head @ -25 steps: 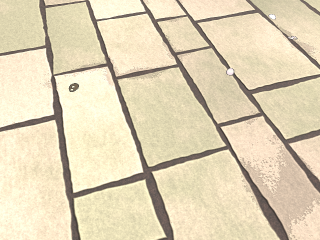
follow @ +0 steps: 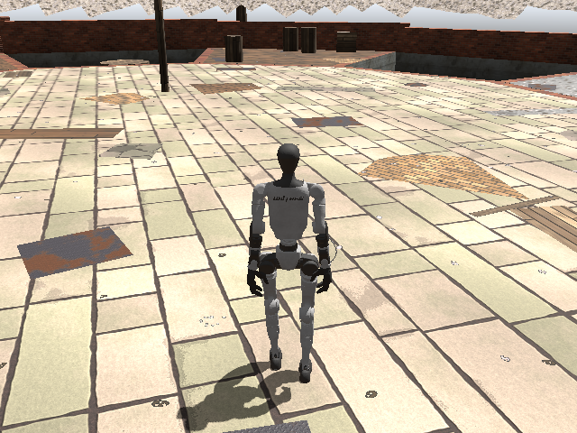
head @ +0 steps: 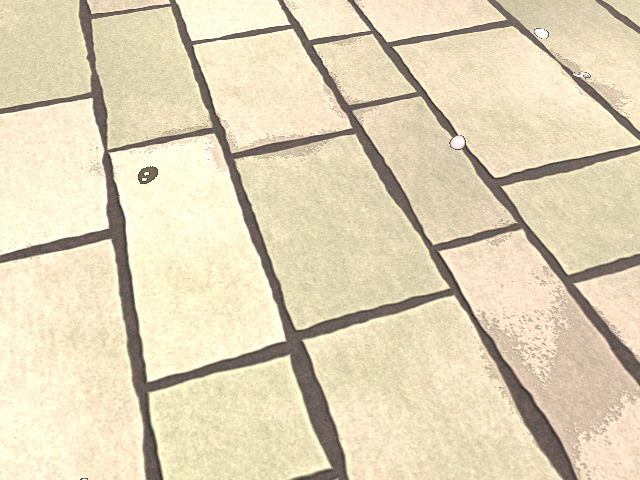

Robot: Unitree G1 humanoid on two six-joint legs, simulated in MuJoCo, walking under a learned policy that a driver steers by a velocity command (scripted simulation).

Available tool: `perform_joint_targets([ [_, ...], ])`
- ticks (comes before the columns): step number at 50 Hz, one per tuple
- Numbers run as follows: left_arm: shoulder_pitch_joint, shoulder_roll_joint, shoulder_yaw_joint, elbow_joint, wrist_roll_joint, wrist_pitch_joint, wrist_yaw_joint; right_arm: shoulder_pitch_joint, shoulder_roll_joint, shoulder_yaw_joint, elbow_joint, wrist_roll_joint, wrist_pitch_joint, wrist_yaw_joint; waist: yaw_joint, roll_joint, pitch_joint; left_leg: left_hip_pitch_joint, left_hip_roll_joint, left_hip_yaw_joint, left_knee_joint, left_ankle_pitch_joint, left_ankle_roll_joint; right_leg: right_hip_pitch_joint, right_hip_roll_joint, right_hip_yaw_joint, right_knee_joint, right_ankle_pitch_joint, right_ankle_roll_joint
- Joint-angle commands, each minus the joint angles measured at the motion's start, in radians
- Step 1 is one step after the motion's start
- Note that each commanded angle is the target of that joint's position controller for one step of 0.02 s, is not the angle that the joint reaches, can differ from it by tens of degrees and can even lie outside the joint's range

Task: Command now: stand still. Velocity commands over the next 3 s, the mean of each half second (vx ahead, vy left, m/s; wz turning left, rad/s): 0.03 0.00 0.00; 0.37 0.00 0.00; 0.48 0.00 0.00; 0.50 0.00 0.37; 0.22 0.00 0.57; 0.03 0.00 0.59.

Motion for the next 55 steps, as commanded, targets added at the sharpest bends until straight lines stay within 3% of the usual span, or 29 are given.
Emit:
perform_joint_targets([
  [1, 0.118, 0.052, 0.006, 0.007, 0.000, -0.002, 0.001, 0.084, -0.061, -0.006, 0.000, 0.000, -0.002, -0.001, -0.002, -0.002, 0.092, 0.043, 0.150, -0.166, -0.063, 0.130, 0.005, -0.151, -0.114, 0.092, -0.079, 0.156, -0.028],
  [19, 0.136, 0.045, 0.005, -0.001, -0.001, -0.009, -0.002, 0.094, -0.053, -0.001, 0.003, 0.001, -0.006, 0.000, -0.001, -0.001, 0.088, 0.031, 0.153, -0.160, -0.046, 0.147, 0.001, -0.151, -0.115, 0.096, -0.077, 0.192, -0.032],
  [21, 0.156, 0.053, 0.010, 0.002, 0.004, -0.009, -0.003, 0.087, -0.058, -0.004, 0.000, 0.000, -0.003, 0.002, 0.007, -0.004, 0.083, 0.012, 0.126, -0.147, -0.034, -0.012, 0.007, -0.150, -0.100, 0.100, -0.095, 0.025, -0.047],
  [23, 0.179, 0.087, 0.027, -0.003, 0.007, -0.006, -0.007, 0.061, -0.072, -0.014, -0.020, -0.004, 0.000, 0.009, 0.026, -0.054, 0.126, -0.092, 0.072, -0.099, 0.060, -0.219, 0.021, -0.159, -0.118, 0.161, -0.123, -0.223, -0.095],
  [25, 0.222, 0.129, 0.046, -0.002, 0.000, -0.006, -0.009, -0.009, -0.051, -0.014, -0.065, -0.017, -0.008, 0.025, 0.058, -0.130, 0.222, -0.288, 0.028, -0.004, 0.234, -0.273, 0.016, -0.137, -0.247, 0.324, -0.237, -0.419, -0.173],
  [27, 0.233, 0.139, 0.058, -0.002, 0.006, -0.017, -0.012, -0.081, -0.056, -0.018, -0.118, -0.031, -0.025, 0.038, 0.069, -0.112, 0.288, -0.422, 0.088, 0.012, 0.358, -0.244, 0.013, -0.102, -0.340, 0.399, -0.276, -0.350, -0.227],
  [29, 0.250, 0.148, 0.065, 0.001, 0.018, -0.033, -0.016, -0.121, -0.083, -0.032, -0.158, -0.029, -0.043, 0.048, 0.069, -0.073, 0.279, -0.534, 0.122, -0.011, 0.428, -0.259, 0.008, 0.010, -0.348, 0.381, -0.259, -0.168, -0.239],
  [31, 0.241, 0.156, 0.068, -0.005, 0.018, -0.048, -0.019, -0.150, -0.093, -0.042, -0.191, -0.019, -0.059, 0.057, 0.059, -0.053, 0.250, -0.539, 0.130, -0.011, 0.404, -0.233, 0.002, 0.064, -0.324, 0.314, -0.234, 0.007, -0.220],
  [34, 0.192, 0.178, 0.073, -0.022, 0.016, -0.059, -0.024, -0.150, -0.087, -0.052, -0.223, -0.007, -0.062, 0.068, 0.025, -0.075, 0.205, -0.356, 0.089, 0.037, 0.316, -0.164, 0.012, -0.024, -0.272, 0.200, -0.170, 0.197, -0.179],
  [36, 0.122, 0.189, 0.073, -0.041, 0.005, -0.068, -0.033, 0.036, -0.081, -0.066, -0.166, 0.002, -0.064, 0.067, -0.075, -0.059, 0.134, 0.014, 0.006, 0.100, 0.202, -0.065, 0.032, -0.208, -0.199, 0.085, 0.002, 0.452, -0.131],
  [37, 0.128, 0.185, 0.069, -0.041, 0.007, -0.074, -0.040, 0.189, -0.124, -0.090, -0.112, 0.000, -0.066, 0.057, -0.134, -0.004, 0.050, 0.220, -0.006, 0.082, 0.165, -0.067, 0.048, -0.279, -0.143, 0.020, 0.206, 0.563, -0.104],
  [38, 0.114, 0.143, 0.053, -0.076, -0.003, -0.077, -0.050, 0.355, -0.230, -0.121, -0.094, -0.021, -0.072, 0.042, -0.205, 0.155, -0.054, 0.404, 0.239, -0.267, -0.002, -0.300, 0.114, -0.464, -0.049, -0.060, 0.553, 0.361, -0.048],
  [39, 0.141, 0.092, 0.049, -0.107, -0.007, -0.080, -0.058, 0.412, -0.284, -0.125, -0.077, -0.027, -0.062, 0.045, -0.172, 0.294, -0.123, 0.423, 0.464, -0.753, -0.235, -0.372, 0.218, -0.606, 0.080, -0.008, 0.868, -0.185, -0.039],
  [40, 0.059, 0.119, 0.058, -0.136, 0.011, -0.073, -0.064, 0.262, -0.254, -0.112, -0.097, -0.018, -0.051, 0.042, -0.090, 0.154, -0.018, 0.285, 0.446, -0.732, -0.251, -0.500, 0.199, -0.653, -0.012, 0.096, 0.954, -0.114, -0.067],
  [41, -0.005, 0.119, 0.058, -0.163, 0.013, -0.075, -0.072, 0.145, -0.218, -0.101, -0.132, -0.015, -0.054, 0.044, -0.058, 0.075, 0.061, 0.165, 0.429, -0.610, -0.248, -0.452, 0.177, -0.662, -0.054, 0.087, 0.941, -0.010, -0.080],
  [42, -0.020, 0.110, 0.061, -0.167, 0.009, -0.078, -0.074, 0.078, -0.193, -0.089, -0.147, -0.014, -0.062, 0.049, -0.023, 0.025, 0.088, 0.088, 0.380, -0.493, -0.264, -0.313, 0.148, -0.625, -0.085, 0.087, 0.883, 0.059, -0.083],
  [44, 0.035, 0.096, 0.066, -0.153, 0.020, -0.059, -0.078, 0.052, -0.138, -0.066, -0.146, -0.010, -0.077, 0.046, 0.034, 0.039, 0.072, 0.021, 0.303, -0.324, -0.278, -0.130, 0.106, -0.531, -0.104, 0.075, 0.798, 0.092, -0.067],
  [46, 0.021, 0.103, 0.074, -0.163, 0.019, -0.041, -0.083, 0.108, -0.137, -0.058, -0.125, -0.011, -0.091, 0.038, 0.045, 0.059, 0.076, 0.032, 0.288, -0.253, -0.279, 0.019, 0.118, -0.542, -0.097, 0.048, 0.758, 0.113, -0.052],
  [51, -0.234, 0.121, 0.082, -0.253, 0.016, -0.028, -0.094, 0.193, -0.143, -0.046, -0.110, -0.012, -0.100, 0.034, 0.008, 0.068, 0.122, 0.113, 0.272, -0.165, -0.314, 0.159, 0.133, -0.705, -0.103, 0.004, 0.561, 0.244, -0.018],
  [55, -0.395, 0.108, 0.075, -0.314, 0.007, -0.034, -0.098, 0.228, -0.146, -0.042, -0.106, -0.010, -0.108, 0.032, -0.021, 0.088, 0.128, 0.150, 0.258, -0.103, -0.301, 0.311, 0.130, -0.650, -0.067, -0.035, 0.334, 0.331, -0.016],
])
Next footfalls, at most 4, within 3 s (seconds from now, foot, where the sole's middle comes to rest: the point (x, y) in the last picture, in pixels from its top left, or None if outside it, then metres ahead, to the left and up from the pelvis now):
0.74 left None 0.20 0.13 -0.78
1.28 right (356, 470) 0.54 -0.05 -0.78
1.84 left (272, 350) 0.83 0.14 -0.78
2.40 right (292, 258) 1.12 0.10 -0.78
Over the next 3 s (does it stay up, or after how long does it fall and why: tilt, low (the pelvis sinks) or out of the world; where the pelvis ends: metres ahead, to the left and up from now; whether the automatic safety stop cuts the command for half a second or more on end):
stays up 0.94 0.11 0.00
